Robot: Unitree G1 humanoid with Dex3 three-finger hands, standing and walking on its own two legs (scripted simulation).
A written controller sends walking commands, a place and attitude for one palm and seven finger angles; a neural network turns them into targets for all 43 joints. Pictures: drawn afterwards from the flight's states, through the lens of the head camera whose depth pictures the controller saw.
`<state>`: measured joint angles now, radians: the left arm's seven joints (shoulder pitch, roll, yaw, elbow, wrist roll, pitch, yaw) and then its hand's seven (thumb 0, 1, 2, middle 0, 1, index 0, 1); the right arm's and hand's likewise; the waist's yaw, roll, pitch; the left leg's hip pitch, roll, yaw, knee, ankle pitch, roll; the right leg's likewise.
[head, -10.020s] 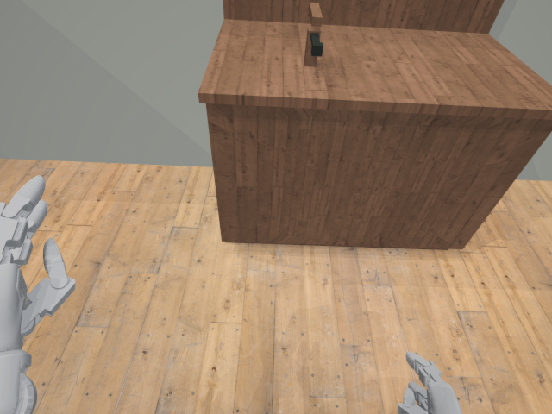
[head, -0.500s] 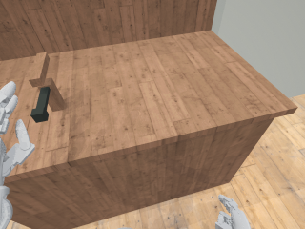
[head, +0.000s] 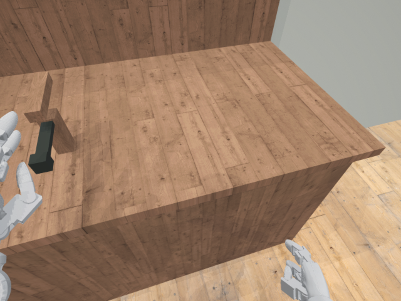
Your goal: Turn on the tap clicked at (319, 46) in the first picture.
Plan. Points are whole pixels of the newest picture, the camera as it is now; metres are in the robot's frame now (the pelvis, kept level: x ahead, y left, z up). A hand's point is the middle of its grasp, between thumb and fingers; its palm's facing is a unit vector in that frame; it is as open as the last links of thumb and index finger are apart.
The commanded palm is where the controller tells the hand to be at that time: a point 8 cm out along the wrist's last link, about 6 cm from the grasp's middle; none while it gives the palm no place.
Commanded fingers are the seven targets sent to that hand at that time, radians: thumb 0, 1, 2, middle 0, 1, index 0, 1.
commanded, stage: come to a stop and stand still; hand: left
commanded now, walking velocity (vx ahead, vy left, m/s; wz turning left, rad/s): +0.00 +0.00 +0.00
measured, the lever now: (41, 162) +0.31 +0.32 +0.13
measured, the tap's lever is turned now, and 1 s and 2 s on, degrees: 0 0 0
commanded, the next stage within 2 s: look again from close up in 1.32 s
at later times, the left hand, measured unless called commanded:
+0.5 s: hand out of the picture +0.22 +0.31 +0.18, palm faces +0.42 -0.83 -0.36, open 7.4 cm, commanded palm +0.15 +0.33 +0.18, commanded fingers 0.00 0.90 0.90 -0.20 -0.30 -0.20 -0.30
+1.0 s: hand (12, 180) +0.24 +0.30 +0.17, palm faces +0.37 -0.86 -0.35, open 7.4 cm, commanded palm +0.18 +0.34 +0.18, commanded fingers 0.00 0.90 0.90 -0.20 -0.30 -0.20 -0.30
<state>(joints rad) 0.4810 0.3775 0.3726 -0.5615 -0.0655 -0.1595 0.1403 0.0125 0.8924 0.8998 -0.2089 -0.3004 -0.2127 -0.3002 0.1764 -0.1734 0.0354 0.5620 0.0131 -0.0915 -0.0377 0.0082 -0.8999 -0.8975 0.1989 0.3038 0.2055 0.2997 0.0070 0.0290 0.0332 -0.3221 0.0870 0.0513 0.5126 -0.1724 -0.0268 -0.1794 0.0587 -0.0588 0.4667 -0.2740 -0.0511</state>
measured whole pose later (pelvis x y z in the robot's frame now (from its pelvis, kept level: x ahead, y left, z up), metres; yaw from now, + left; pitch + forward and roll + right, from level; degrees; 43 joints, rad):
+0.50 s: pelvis -0.02 +0.05 +0.00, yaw -1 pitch -2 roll -2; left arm 0.32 0.42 0.43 -0.48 -0.03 -0.22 0.12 0.02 0.89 0.90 -0.21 -0.30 -0.22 -0.30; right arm 0.23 -0.18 0.01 0.57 0.02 -0.16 -0.02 0.01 -0.90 -0.90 0.20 0.30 0.20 0.30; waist 0.01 -0.05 0.10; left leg -0.32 -0.01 0.02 0.51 -0.16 0.05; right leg -0.18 0.01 0.00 0.47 -0.24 0.00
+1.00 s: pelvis +0.02 +0.06 +0.00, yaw -1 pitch -1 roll -2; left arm 0.40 0.37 0.36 -0.51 -0.03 -0.20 0.11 0.01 0.89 0.90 -0.21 -0.30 -0.21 -0.30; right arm 0.16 -0.19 0.02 0.57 0.02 -0.13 -0.02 0.01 -0.90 -0.90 0.20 0.30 0.21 0.30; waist 0.02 -0.03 0.06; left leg -0.27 -0.03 0.02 0.48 -0.19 0.06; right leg -0.11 -0.01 0.00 0.38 -0.25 0.04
